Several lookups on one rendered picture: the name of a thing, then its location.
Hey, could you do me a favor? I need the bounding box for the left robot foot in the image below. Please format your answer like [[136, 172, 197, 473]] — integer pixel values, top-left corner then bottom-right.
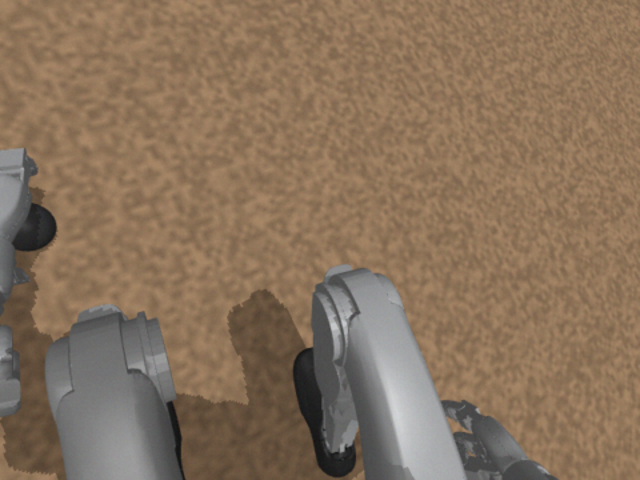
[[167, 401, 185, 480]]

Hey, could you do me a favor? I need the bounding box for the ball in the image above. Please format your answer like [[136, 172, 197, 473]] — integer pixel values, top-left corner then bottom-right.
[[12, 203, 57, 251]]

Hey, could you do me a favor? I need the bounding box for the right robot foot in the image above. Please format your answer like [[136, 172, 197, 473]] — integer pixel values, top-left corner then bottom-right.
[[293, 347, 356, 478]]

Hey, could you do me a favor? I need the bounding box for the left robot arm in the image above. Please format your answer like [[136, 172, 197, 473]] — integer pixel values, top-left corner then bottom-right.
[[0, 237, 21, 418]]

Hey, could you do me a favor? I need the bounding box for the right robot hand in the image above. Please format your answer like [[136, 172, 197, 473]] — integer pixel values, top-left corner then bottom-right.
[[441, 400, 529, 480]]

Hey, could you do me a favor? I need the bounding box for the right robot arm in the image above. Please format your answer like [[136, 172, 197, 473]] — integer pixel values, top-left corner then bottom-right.
[[502, 460, 559, 480]]

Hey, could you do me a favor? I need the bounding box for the left robot hand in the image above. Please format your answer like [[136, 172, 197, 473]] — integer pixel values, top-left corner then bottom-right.
[[0, 148, 38, 285]]

